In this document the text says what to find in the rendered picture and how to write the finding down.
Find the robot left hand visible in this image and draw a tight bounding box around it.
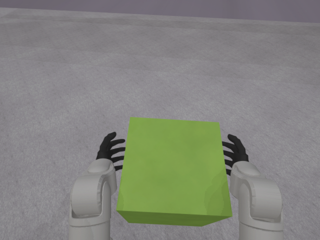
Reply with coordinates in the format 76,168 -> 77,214
96,132 -> 126,171

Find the left robot forearm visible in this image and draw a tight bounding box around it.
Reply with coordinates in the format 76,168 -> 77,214
68,158 -> 117,240

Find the carton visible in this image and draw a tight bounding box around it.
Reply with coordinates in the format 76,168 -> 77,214
116,117 -> 233,227

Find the robot right hand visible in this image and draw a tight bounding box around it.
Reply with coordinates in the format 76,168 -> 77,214
222,134 -> 249,176

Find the right robot forearm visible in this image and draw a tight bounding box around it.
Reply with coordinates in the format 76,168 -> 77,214
229,161 -> 284,240

